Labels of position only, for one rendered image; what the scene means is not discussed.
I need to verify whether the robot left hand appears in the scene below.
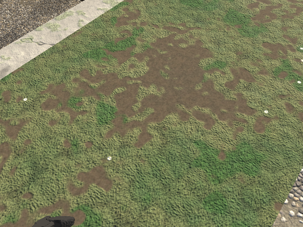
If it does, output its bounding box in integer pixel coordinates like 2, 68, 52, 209
32, 216, 75, 227

